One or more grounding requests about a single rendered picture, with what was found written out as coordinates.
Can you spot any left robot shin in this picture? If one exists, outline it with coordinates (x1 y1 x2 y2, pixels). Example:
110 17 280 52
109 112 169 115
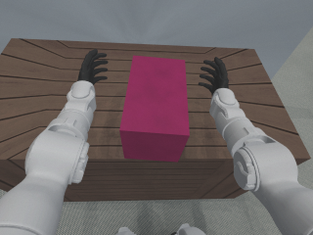
118 227 131 233

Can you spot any robot left upper arm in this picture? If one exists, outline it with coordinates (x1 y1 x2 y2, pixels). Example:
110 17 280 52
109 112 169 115
0 129 90 235

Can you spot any robot shin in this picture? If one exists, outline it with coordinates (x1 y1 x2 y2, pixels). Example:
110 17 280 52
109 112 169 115
178 223 190 231
118 227 131 233

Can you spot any robot left hand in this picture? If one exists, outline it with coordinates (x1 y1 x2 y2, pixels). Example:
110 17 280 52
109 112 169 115
77 49 108 85

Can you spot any robot right upper arm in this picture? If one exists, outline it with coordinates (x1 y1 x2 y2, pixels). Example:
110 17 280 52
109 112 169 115
233 142 313 235

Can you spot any right robot shin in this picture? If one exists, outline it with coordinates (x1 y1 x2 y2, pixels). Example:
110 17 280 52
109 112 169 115
178 223 190 231

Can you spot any right robot forearm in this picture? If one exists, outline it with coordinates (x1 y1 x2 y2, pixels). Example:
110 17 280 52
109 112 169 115
209 88 298 178

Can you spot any left robot forearm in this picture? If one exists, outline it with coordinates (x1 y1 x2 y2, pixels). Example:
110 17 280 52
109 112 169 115
24 80 97 174

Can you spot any pedestal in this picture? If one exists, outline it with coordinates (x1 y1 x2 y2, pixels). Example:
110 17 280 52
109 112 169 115
0 38 311 202

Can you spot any robot right hand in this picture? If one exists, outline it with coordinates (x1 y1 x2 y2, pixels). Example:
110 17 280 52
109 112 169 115
199 57 229 96

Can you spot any carton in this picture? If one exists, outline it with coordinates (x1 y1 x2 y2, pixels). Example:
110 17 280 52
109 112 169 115
119 55 190 163

